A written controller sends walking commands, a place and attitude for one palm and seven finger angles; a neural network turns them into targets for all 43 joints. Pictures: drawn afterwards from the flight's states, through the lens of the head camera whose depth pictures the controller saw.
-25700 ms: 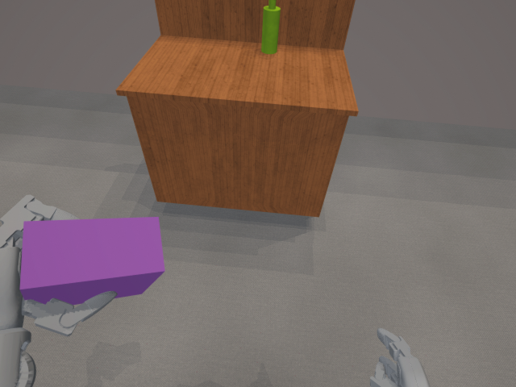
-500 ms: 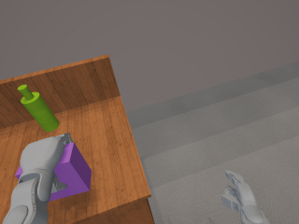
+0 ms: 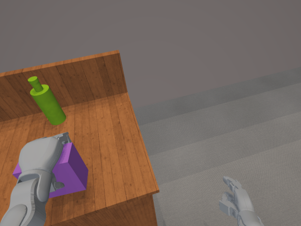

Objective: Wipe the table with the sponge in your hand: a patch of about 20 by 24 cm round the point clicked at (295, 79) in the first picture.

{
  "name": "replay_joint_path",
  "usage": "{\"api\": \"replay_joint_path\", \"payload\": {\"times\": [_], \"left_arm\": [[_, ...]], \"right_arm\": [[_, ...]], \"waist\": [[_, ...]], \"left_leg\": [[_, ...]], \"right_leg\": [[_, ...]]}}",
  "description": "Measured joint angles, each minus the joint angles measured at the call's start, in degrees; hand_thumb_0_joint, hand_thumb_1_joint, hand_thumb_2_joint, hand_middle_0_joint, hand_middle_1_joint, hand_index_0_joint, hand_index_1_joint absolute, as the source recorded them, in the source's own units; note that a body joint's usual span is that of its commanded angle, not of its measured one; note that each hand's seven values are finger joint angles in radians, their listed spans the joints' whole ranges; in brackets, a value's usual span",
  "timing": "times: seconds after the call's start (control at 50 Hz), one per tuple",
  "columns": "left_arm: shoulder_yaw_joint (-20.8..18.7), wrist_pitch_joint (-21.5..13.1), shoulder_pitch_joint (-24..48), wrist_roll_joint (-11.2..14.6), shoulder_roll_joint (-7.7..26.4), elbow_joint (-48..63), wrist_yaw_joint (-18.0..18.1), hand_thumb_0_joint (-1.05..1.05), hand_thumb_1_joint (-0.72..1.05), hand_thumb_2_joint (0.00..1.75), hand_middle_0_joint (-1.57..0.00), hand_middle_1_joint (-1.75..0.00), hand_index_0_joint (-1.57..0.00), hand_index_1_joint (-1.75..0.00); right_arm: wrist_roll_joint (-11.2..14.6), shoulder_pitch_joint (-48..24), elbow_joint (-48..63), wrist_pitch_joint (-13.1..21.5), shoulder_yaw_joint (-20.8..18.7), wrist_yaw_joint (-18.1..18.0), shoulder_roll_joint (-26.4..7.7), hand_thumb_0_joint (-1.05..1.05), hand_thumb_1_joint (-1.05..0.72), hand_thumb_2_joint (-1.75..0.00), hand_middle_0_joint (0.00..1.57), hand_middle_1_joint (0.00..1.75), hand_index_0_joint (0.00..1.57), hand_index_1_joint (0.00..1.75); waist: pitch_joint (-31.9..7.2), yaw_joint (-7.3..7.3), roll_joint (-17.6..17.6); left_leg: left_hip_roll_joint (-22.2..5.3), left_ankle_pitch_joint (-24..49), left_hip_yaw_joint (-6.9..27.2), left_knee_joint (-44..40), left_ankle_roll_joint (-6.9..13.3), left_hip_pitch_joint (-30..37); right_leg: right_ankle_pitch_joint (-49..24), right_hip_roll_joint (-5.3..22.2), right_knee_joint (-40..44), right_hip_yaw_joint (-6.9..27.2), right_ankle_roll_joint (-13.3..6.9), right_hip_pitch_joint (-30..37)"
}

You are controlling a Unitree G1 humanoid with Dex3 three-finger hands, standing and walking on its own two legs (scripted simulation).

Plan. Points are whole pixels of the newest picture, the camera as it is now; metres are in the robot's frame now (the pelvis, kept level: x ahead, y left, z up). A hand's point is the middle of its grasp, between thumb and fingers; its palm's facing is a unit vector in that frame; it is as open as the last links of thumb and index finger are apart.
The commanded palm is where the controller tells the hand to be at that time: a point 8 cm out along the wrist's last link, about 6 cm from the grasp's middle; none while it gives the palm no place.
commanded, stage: move the sponge above the wiping area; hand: left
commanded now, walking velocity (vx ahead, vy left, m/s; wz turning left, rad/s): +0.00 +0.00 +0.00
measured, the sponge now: (59, 176) +0.21 +0.30 +0.02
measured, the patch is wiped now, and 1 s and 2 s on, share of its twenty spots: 0.00 0.00 0.00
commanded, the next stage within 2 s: none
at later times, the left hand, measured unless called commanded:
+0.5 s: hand (46, 168) +0.21 +0.32 +0.06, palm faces -0.02 -0.06 -1.00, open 10.7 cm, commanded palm +0.19 +0.31 +0.13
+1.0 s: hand (37, 172) +0.20 +0.35 +0.05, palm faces -0.09 -0.05 -0.99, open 10.7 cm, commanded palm +0.18 +0.34 +0.11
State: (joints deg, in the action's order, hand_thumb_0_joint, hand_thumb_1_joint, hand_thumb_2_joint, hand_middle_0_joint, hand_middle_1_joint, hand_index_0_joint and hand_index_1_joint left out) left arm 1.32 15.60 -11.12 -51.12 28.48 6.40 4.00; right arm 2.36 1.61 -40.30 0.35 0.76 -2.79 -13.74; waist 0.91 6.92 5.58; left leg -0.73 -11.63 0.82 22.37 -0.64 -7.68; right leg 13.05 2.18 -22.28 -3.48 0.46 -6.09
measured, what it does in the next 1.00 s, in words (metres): stands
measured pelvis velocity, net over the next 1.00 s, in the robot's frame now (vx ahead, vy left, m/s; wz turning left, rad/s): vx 0.02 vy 0.00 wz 0.00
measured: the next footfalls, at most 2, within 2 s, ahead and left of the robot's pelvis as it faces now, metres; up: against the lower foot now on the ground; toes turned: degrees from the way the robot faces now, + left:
none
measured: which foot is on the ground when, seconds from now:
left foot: down 0.00-1.00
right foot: down 0.00-1.00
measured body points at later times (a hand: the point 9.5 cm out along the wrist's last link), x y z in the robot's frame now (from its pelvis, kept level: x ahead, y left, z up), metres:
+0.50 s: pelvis +0.01 +0.00 +0.00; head +0.00 -0.04 +0.45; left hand +0.20 +0.31 +0.12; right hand +0.24 -0.22 -0.09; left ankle +0.01 +0.13 -0.74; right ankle -0.01 -0.13 -0.74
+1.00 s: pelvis +0.02 +0.00 +0.00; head +0.02 -0.04 +0.45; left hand +0.20 +0.35 +0.10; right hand +0.24 -0.23 -0.10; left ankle +0.01 +0.13 -0.74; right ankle -0.01 -0.13 -0.74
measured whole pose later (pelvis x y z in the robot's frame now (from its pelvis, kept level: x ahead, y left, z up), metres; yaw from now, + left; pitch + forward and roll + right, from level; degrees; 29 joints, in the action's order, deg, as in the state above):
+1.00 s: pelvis +0.02 +0.00 +0.00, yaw +0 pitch -1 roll +0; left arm -7.4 11.2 -15.6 -49.8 31.3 -2.4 5.4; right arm 2.6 3.7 -41.8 0.2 -1.3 -3.0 -15.3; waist 0.1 5.9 5.1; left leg -1.5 -14.5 1.2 25.6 -0.9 -10.2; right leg 15.1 1.4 -23.8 -3.7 0.3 -7.8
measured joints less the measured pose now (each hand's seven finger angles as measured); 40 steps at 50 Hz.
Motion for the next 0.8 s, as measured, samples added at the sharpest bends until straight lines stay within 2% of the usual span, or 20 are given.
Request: {"api": "replay_joint_path", "payload": {"times": [0.1, 0.2, 0.28, 0.36, 0.48, 0.56, 0.66, 0.8], "left_arm": [[-0.6, 2.5, 1.7, 0.3, -0.8, -1.8, 0.7, 0.01, -0.57, 1.03, -0.69, -1.28, -0.73, -1.25], [1.2, 4.3, 2.0, 0.0, -1.8, -2.8, -0.7, 0.01, -0.57, 1.03, -0.69, -1.28, -0.72, -1.25], [1.7, 2.7, 0.4, -0.3, -1.8, -2.2, -1.2, 0.01, -0.56, 1.03, -0.69, -1.28, -0.72, -1.25], [0.3, 0.9, -0.7, -0.7, -0.7, -2.2, -0.3, 0.01, -0.56, 1.03, -0.69, -1.28, -0.72, -1.25], [-3.1, 0.7, -1.9, 0.1, 0.5, -3.0, 0.7, 0.01, -0.56, 1.03, -0.68, -1.28, -0.72, -1.25], [-3.6, 0.5, -2.5, 0.7, 0.6, -4.0, -0.1, 0.01, -0.56, 1.03, -0.68, -1.28, -0.72, -1.25], [-3.7, -2.6, -2.8, 0.6, 0.9, -5.3, -0.9, 0.01, -0.56, 1.03, -0.68, -1.28, -0.72, -1.25], [-5.5, -6.2, -3.3, 0.0, 1.4, -5.4, 1.6, 0.01, -0.56, 1.03, -0.68, -1.28, -0.72, -1.25]], "right_arm": [[0.3, -0.2, -0.2, -0.4, 0.5, 0.3, 0.3, 0.01, -0.91, -0.9, 0.2, 0.3, 0.2, 0.3], [0.2, 0.0, 0.0, -0.7, 0.5, 0.5, -0.4, 0.01, -0.91, -0.9, 0.2, 0.3, 0.2, 0.3], [-0.1, 0.3, 0.1, -0.6, 0.4, 0.3, -0.6, 0.01, -0.91, -0.9, 0.2, 0.3, 0.2, 0.3], [-0.1, 0.7, -0.2, -0.6, 0.1, 0.3, -0.6, 0.01, -0.91, -0.9, 0.2, 0.3, 0.2, 0.3], [0.2, 1.0, -0.6, -0.3, -0.5, 0.3, -1.0, 0.01, -0.91, -0.9, 0.2, 0.3, 0.2, 0.3], [0.1, 1.0, -0.6, 0.1, -0.9, 0.0, -1.7, 0.01, -0.91, -0.9, 0.2, 0.3, 0.2, 0.3], [-0.2, 1.0, -0.8, 0.5, -1.3, -0.4, -1.9, 0.01, -0.91, -0.9, 0.2, 0.3, 0.2, 0.3], [-0.2, 1.5, -1.1, 0.6, -1.9, -0.3, -1.2, 0.01, -0.91, -0.9, 0.2, 0.3, 0.2, 0.3]], "waist": [[-0.4, -0.56, 0.2], [-0.3, -0.79, 0.6], [-0.3, -0.74, 0.6], [-0.2, -0.49, 0.0], [0.0, -0.44, 0.0], [0.1, -0.51, 0.5], [0.2, -0.38, 0.4], [-0.2, -0.26, -0.3]], "left_leg": [[0.2, 0.3, -0.2, -0.3, 0.2, -0.1], [0.5, 0.6, -0.3, -0.6, 0.4, -0.1], [0.3, 0.4, -0.4, -0.6, 0.4, 0.1], [-0.1, 0.0, -0.3, -0.4, 0.1, 0.3], [-0.6, -0.6, 0.1, 0.3, -0.3, 0.4], [-0.6, -0.9, 0.5, 0.6, -0.4, 0.0], [-0.7, -1.2, 0.6, 1.0, -0.4, -0.6], [-1.0, -2.0, 0.4, 2.0, -0.6, -1.5]], "right_leg": [[-0.3, 0.2, 0.2, 0.2, 0.1, -0.2], [-0.4, 0.5, 0.2, 0.3, 0.3, -0.4], [-0.3, 0.3, 0.3, 0.4, 0.3, -0.2], [-0.1, -0.1, 0.3, 0.3, 0.0, 0.2], [0.2, -0.7, 0.4, 0.0, -0.3, 0.7], [0.5, -0.7, 0.3, -0.4, -0.4, 0.6], [0.9, -0.7, -0.2, -0.6, -0.4, 0.0], [1.5, -1.0, -0.9, -0.3, -0.6, -0.9]]}}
